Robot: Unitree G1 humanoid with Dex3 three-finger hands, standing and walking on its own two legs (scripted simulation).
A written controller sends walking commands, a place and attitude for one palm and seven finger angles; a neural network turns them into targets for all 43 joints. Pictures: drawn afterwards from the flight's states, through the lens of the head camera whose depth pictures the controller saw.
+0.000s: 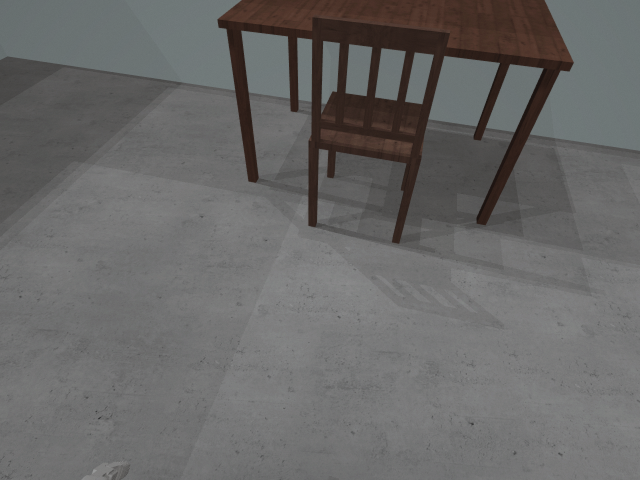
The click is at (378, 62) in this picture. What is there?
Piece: chair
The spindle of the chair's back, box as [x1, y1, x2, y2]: [363, 47, 380, 128]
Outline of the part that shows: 372,47 363,127 368,128 370,127 380,55 380,48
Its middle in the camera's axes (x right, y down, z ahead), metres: +0.16 -0.47 +1.23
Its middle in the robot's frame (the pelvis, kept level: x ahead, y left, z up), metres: +1.24 -0.10 -0.10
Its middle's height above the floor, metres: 0.66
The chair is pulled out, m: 0.00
